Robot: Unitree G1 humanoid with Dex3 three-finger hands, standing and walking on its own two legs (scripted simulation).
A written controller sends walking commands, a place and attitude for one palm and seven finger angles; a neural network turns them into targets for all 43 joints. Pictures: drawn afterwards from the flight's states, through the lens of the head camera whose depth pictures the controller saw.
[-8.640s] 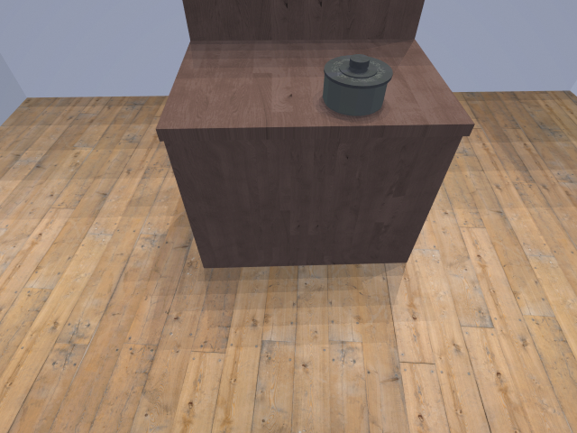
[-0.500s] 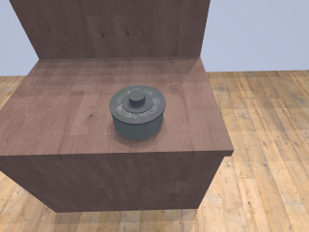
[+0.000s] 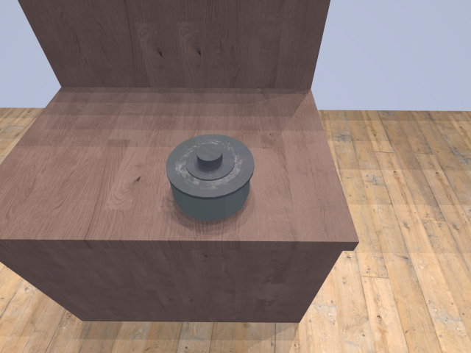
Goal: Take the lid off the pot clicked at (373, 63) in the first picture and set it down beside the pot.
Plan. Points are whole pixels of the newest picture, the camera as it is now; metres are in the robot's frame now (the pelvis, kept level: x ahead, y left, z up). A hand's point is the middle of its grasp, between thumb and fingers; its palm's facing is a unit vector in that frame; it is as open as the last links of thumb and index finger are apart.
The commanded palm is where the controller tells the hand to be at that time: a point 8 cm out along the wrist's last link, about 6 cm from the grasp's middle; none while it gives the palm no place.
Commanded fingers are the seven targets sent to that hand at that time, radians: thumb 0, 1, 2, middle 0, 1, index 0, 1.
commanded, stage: look again from close up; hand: left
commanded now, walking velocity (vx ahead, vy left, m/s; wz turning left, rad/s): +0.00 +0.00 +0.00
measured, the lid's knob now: (209, 155) +0.49 +0.09 +0.06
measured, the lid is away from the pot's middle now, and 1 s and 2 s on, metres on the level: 0.00 0.00 0.00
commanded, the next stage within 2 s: lift the closed hand beside the body in 0.70 s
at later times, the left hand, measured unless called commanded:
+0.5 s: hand out of the picture +0.00 +0.17 -0.17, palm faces +0.03 -0.98 -0.17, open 7.3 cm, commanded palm none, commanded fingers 0.00 0.90 0.90 -0.20 -0.30 -0.20 -0.30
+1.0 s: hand out of the picture +0.13 +0.22 -0.09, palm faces +0.12 -0.94 -0.32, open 6.5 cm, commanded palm +0.08 +0.26 -0.05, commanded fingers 0.00 0.90 0.90 -0.68 -0.83 -0.68 -0.83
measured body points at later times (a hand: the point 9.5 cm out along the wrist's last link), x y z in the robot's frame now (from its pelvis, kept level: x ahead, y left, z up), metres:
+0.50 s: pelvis +0.01 +0.01 +0.00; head +0.01 +0.01 +0.45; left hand +0.00 +0.22 -0.16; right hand +0.02 -0.22 -0.16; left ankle -0.02 +0.11 -0.74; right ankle -0.05 -0.09 -0.74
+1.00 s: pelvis -0.01 +0.03 +0.00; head -0.02 +0.01 +0.45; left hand +0.12 +0.27 -0.06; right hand +0.09 -0.21 -0.13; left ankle -0.02 +0.11 -0.74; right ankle -0.05 -0.09 -0.74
